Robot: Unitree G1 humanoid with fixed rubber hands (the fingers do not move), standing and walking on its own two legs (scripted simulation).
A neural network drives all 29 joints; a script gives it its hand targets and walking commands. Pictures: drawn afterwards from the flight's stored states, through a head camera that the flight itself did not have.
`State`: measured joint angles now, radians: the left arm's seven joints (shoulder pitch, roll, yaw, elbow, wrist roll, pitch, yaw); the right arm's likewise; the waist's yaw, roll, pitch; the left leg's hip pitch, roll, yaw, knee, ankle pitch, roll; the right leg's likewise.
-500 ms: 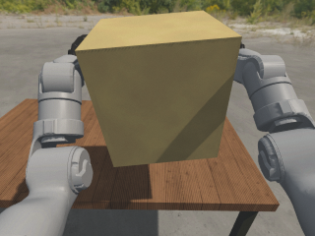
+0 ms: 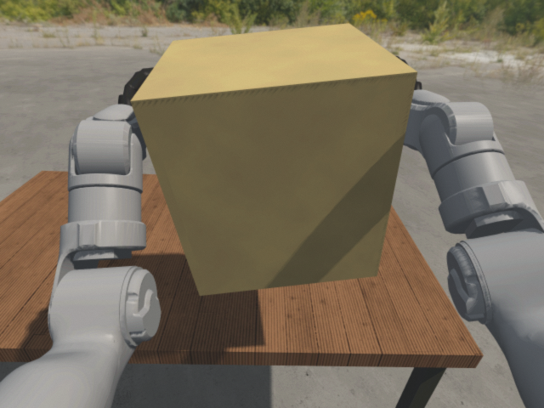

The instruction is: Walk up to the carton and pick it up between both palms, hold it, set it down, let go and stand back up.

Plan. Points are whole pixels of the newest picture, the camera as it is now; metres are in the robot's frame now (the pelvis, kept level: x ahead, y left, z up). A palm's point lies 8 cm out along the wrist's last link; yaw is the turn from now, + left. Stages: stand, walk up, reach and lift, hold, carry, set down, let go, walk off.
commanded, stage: hold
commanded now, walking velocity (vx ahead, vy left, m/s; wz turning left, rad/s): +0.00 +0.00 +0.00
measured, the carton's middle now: (274, 158) +0.38 +0.00 +0.28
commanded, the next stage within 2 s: none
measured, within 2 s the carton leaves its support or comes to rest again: neither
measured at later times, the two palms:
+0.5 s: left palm (135, 117) +0.37 +0.18 +0.34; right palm (405, 115) +0.36 -0.17 +0.36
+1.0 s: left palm (131, 121) +0.36 +0.18 +0.34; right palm (406, 109) +0.36 -0.16 +0.36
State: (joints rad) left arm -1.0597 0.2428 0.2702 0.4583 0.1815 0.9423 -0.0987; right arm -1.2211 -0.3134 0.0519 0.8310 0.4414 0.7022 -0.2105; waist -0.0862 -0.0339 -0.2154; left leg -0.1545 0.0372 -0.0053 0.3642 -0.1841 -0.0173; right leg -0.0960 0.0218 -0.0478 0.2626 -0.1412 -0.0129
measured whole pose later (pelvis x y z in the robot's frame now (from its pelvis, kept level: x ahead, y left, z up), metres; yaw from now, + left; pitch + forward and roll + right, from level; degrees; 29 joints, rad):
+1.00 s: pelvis +0.00 +0.00 +0.00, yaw +0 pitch -2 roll -1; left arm -1.07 0.23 0.31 0.47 0.21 0.93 -0.11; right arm -1.23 -0.31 0.06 0.85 0.44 0.70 -0.21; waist -0.08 -0.03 -0.22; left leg -0.14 0.04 0.00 0.36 -0.18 -0.01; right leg -0.09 0.02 -0.04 0.26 -0.13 -0.01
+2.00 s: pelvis +0.00 +0.00 +0.00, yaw +0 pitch -1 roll -1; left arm -1.07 0.24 0.29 0.49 0.20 0.92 -0.11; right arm -1.22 -0.31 0.05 0.85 0.44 0.70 -0.21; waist -0.09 -0.03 -0.21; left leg -0.16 0.04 -0.01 0.36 -0.18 -0.02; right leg -0.09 0.02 -0.05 0.25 -0.13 -0.01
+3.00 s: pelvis +0.00 +0.00 +0.00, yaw +1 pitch -2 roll -1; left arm -1.13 0.27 0.30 0.58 0.21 0.91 -0.13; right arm -1.24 -0.29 0.03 0.88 0.43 0.71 -0.22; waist -0.08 -0.03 -0.22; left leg -0.14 0.04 -0.02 0.36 -0.18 -0.02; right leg -0.07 0.02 -0.05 0.25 -0.14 -0.02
